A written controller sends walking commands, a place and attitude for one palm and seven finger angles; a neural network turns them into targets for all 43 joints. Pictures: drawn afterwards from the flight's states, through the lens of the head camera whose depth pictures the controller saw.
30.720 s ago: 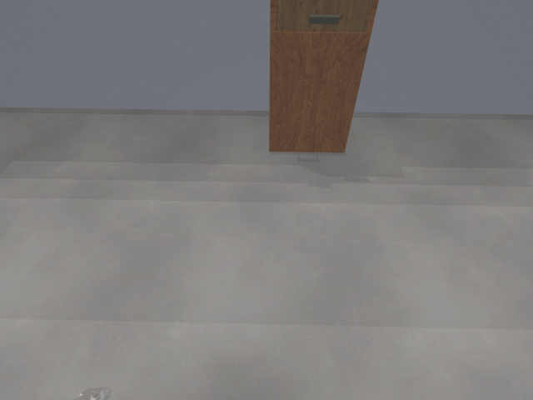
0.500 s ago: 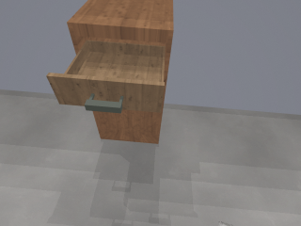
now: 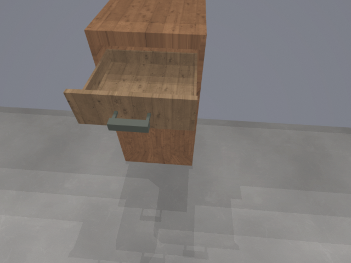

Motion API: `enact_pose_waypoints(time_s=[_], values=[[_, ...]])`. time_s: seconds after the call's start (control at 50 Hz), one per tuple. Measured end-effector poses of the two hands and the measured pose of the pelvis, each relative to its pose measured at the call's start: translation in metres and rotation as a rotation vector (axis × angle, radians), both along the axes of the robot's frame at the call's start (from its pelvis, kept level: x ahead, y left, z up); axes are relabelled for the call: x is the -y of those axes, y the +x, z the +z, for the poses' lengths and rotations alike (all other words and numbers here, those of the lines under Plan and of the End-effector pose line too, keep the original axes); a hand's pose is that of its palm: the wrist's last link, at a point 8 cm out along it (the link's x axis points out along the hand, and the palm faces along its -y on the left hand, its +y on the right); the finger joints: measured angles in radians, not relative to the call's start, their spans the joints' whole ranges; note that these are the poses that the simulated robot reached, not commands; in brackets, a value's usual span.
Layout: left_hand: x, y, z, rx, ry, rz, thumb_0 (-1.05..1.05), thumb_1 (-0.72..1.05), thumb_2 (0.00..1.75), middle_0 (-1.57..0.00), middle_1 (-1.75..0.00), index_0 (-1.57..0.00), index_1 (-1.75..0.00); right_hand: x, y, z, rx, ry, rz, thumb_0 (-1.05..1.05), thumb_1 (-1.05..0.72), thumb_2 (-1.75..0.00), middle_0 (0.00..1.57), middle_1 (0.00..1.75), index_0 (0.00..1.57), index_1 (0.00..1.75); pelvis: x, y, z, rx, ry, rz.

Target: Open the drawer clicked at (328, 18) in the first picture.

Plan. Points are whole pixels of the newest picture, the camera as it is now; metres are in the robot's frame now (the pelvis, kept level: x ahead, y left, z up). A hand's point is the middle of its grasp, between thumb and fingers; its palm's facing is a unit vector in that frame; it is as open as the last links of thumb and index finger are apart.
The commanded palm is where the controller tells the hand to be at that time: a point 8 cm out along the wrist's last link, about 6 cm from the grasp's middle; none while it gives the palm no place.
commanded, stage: let the arm hang, fingers relaxed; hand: left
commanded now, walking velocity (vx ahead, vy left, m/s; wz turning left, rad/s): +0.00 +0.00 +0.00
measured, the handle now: (130, 120) +0.52 +0.18 -0.01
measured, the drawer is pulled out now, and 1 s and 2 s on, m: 0.30 0.30 0.30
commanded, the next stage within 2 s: look to check the result in 0.34 s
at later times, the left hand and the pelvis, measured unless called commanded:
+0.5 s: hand out of the picture -0.02 +0.14 -0.18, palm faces +0.04 -0.99 -0.16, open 7.3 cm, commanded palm none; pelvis +0.01 -0.02 +0.00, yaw +0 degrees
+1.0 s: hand out of the picture +0.00 +0.13 -0.18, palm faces +0.05 -0.98 -0.17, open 7.3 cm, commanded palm none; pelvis +0.02 -0.03 +0.00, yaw +0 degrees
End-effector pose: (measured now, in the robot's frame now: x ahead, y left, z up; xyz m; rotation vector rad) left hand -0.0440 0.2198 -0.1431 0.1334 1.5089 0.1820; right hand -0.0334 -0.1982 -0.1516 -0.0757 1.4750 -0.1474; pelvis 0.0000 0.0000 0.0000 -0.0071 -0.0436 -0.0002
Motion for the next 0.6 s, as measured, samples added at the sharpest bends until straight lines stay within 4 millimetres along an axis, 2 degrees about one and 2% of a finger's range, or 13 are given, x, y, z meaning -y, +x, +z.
enact_pose_waypoints(time_s=[0.12, 0.2, 0.6], values=[[0.015, 0.025, -0.003, 0.073, -0.023, -0.013, 0.00, 0.91, 0.90, -0.20, -0.30, -0.20, -0.30, -0.007, 0.000, -0.002, 0.017, 0.024, -0.021, 0.00, -0.91, -0.90, 0.20, 0.30, 0.20, 0.30, 0.004, 0.000, 0.000, 0.000, 0.003, -0.003], [0.023, 0.034, -0.005, 0.094, -0.031, -0.021, 0.00, 0.92, 0.90, -0.20, -0.30, -0.20, -0.30, -0.005, 0.000, -0.002, 0.020, 0.024, -0.032, 0.00, -0.91, -0.90, 0.20, 0.30, 0.20, 0.30, 0.007, 0.001, -0.001, 0.001, 0.003, -0.006], [0.036, 0.020, -0.005, 0.034, -0.034, 0.004, 0.00, 0.91, 0.90, -0.20, -0.30, -0.20, -0.30, 0.020, 0.000, 0.001, -0.013, -0.013, -0.030, 0.00, -0.91, -0.90, 0.20, 0.30, 0.19, 0.30, 0.021, 0.007, 0.000, -0.001, 0.001, -0.005]])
